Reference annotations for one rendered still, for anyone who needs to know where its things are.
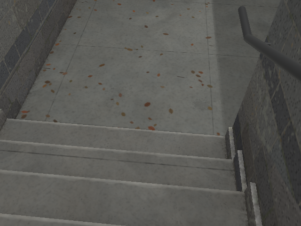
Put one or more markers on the stairs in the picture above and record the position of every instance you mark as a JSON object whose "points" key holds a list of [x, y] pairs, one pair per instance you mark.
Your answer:
{"points": [[69, 174]]}

